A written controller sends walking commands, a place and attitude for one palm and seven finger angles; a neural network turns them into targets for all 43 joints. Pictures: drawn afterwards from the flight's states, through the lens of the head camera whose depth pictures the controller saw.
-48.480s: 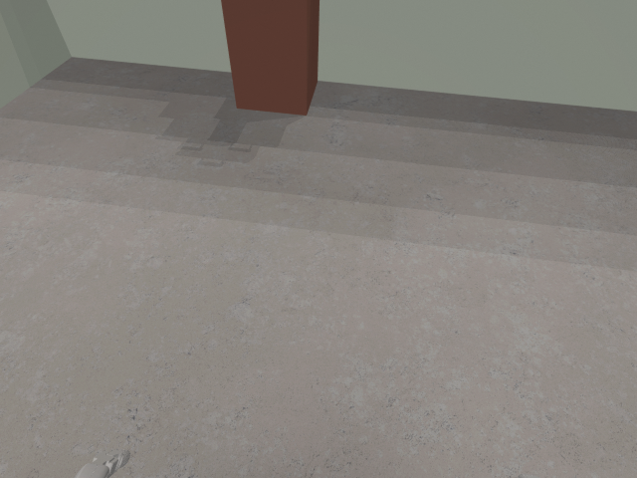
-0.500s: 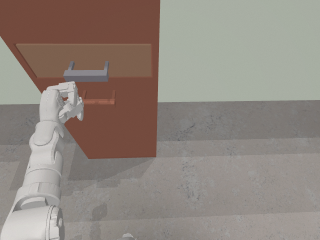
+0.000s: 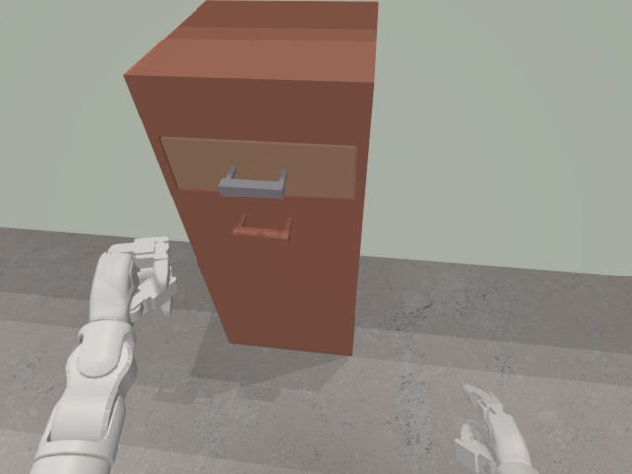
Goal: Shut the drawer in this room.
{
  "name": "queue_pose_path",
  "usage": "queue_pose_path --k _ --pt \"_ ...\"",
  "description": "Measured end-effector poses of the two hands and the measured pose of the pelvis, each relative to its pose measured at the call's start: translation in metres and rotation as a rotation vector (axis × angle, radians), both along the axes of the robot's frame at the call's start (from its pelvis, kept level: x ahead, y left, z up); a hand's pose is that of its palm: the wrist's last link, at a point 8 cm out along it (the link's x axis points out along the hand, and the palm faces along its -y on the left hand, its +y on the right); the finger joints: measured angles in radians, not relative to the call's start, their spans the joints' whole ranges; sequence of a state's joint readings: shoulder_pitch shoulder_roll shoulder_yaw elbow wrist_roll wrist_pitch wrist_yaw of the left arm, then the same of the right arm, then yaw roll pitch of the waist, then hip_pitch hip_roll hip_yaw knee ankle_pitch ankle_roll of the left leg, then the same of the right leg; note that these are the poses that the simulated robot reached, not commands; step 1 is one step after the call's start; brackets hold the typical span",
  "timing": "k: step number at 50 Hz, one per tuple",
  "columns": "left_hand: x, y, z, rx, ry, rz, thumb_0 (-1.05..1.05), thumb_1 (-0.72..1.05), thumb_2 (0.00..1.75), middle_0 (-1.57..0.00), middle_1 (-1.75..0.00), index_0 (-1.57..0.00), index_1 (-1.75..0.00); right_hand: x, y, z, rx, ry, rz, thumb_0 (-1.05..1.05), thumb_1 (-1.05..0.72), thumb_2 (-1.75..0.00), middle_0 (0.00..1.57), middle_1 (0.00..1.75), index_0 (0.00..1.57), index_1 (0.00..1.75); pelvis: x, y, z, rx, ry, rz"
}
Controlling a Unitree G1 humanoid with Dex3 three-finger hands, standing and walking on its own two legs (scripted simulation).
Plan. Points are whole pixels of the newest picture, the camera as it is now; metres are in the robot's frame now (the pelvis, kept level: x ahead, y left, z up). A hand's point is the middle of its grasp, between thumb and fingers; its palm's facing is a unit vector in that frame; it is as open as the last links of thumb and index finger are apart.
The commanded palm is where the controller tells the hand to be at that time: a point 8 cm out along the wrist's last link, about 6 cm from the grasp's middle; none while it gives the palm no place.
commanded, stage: draw the hand back to the body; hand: left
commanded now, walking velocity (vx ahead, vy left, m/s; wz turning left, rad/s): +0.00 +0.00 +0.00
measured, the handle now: (255, 180) +0.63 +0.18 +0.01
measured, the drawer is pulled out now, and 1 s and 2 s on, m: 0.00 0.00 0.00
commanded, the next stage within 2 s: step back with the hand held close in 0.58 s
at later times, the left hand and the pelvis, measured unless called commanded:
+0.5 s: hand (59, 357) +0.17 +0.24 +0.17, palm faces +0.39 -0.82 -0.41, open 3.2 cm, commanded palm +0.14 +0.28 +0.18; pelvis +0.01 +0.00 +0.01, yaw +0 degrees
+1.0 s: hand (74, 341) +0.20 +0.25 +0.15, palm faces +0.25 -0.83 -0.50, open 3.2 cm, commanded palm +0.14 +0.30 +0.18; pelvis +0.00 +0.02 +0.01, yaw -1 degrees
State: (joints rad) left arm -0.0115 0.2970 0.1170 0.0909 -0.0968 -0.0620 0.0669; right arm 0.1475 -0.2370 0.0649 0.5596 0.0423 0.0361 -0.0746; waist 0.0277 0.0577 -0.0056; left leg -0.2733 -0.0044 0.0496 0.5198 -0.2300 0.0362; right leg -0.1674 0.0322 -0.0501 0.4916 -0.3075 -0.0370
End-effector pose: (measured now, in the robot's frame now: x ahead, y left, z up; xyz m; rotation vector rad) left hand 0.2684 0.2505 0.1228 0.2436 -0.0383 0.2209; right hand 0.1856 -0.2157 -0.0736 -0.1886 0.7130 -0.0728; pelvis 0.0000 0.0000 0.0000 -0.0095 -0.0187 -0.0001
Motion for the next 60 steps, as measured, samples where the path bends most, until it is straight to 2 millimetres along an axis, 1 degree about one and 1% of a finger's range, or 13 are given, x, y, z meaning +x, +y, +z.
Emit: queue_pose_path --k 6,13,20,24,28,33,36,40,42,44,48,52,60 --pt "-0.035 0.007 0.019 0.046 -0.034 0.035 0.01 0.90 0.90 -1.40 -1.60 -1.40 -1.60 -0.009 0.003 -0.001 0.010 0.012 0.011 0.01 -0.90 -0.90 0.20 0.30 0.20 0.30 0.000 0.000 0.006 0.002 -0.040 -0.006" --pt "-0.078 0.017 0.034 0.112 -0.049 0.081 0.01 0.89 0.90 -1.40 -1.60 -1.41 -1.60 -0.017 -0.003 -0.004 -0.004 0.027 0.008 0.01 -0.90 -0.90 0.20 0.30 0.20 0.30 0.003 0.001 0.009 0.000 -0.066 -0.008" --pt "-0.117 0.025 0.058 0.198 -0.096 0.125 0.01 0.89 0.90 -1.41 -1.60 -1.41 -1.60 -0.011 -0.008 0.000 -0.017 -0.010 0.013 0.01 -0.90 -0.90 0.20 0.30 0.20 0.30 0.006 0.002 0.009 -0.005 -0.074 -0.005" --pt "-0.132 0.028 0.066 0.234 -0.112 0.142 0.01 0.89 0.90 -1.41 -1.60 -1.41 -1.60 -0.003 -0.006 0.004 -0.018 -0.043 0.021 0.01 -0.90 -0.90 0.20 0.30 0.20 0.30 0.006 0.003 0.009 -0.006 -0.077 -0.001" --pt "-0.135 0.032 0.059 0.211 -0.102 0.171 0.01 0.89 0.90 -1.41 -1.60 -1.41 -1.60 0.003 -0.002 0.006 -0.021 -0.056 0.035 0.01 -0.90 -0.90 0.20 0.30 0.20 0.30 0.004 0.004 0.009 -0.005 -0.081 0.007" --pt "-0.126 0.033 0.048 0.169 -0.083 0.179 0.01 0.89 0.90 -1.41 -1.60 -1.41 -1.60 0.004 0.003 0.008 -0.027 -0.058 0.045 0.01 -0.90 -0.90 0.20 0.30 0.20 0.30 0.004 0.004 0.009 -0.005 -0.080 0.007" --pt "-0.120 0.031 0.050 0.168 -0.094 0.162 0.01 0.89 0.90 -1.41 -1.60 -1.41 -1.60 0.003 0.006 0.008 -0.027 -0.060 0.046 0.01 -0.90 -0.90 0.20 0.30 0.20 0.30 0.006 0.005 0.009 -0.005 -0.079 0.003" --pt "-0.113 0.036 0.068 0.251 -0.150 0.132 0.01 0.89 0.90 -1.41 -1.60 -1.41 -1.59 0.001 0.006 0.007 -0.021 -0.037 0.035 0.01 -0.90 -0.90 0.20 0.30 0.20 0.30 0.007 0.007 0.008 -0.012 -0.050 0.001" --pt "-0.109 0.038 0.072 0.281 -0.149 0.113 0.01 0.89 0.90 -1.41 -1.60 -1.41 -1.59 -0.001 0.004 0.006 -0.020 -0.015 0.016 0.01 -0.90 -0.90 0.20 0.30 0.20 0.30 0.007 0.009 0.009 -0.013 -0.031 -0.004" --pt "-0.106 0.039 0.070 0.293 -0.127 0.090 0.01 0.89 0.90 -1.41 -1.60 -1.41 -1.59 -0.005 0.001 0.003 -0.021 0.008 -0.009 0.01 -0.90 -0.90 0.20 0.30 0.20 0.30 0.006 0.013 0.009 -0.012 -0.013 -0.009" --pt "-0.102 0.039 0.058 0.294 -0.052 0.043 0.01 0.89 0.90 -1.41 -1.60 -1.41 -1.59 -0.016 -0.004 -0.002 -0.032 0.056 -0.061 0.01 -0.90 -0.90 0.20 0.30 0.20 0.30 0.002 0.020 0.008 -0.009 0.014 -0.017" --pt "-0.107 0.043 0.053 0.309 -0.015 0.017 0.01 0.89 0.90 -1.40 -1.60 -1.41 -1.59 -0.029 -0.006 -0.005 -0.046 0.094 -0.090 0.01 -0.90 -0.90 0.20 0.30 0.20 0.30 -0.004 0.024 0.007 -0.006 0.028 -0.020" --pt "-0.134 0.051 0.065 0.352 -0.086 0.027 0.01 0.89 0.90 -1.40 -1.60 -1.41 -1.59 -0.047 0.001 -0.003 -0.059 0.072 -0.083 0.01 -0.90 -0.90 0.20 0.30 0.20 0.30 -0.025 0.029 0.002 -0.006 0.025 -0.018"
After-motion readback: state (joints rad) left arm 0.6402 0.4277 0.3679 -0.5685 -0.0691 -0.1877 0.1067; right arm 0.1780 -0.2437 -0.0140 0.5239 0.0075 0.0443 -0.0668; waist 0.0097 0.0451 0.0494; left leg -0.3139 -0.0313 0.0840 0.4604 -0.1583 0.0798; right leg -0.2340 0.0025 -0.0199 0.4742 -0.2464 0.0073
